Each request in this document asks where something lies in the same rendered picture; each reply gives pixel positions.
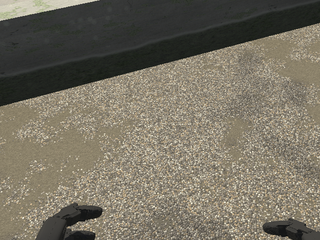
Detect left robot hand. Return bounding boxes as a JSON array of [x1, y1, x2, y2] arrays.
[[35, 203, 103, 240]]

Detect right robot hand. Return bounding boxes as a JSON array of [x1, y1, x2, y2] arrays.
[[262, 218, 320, 240]]

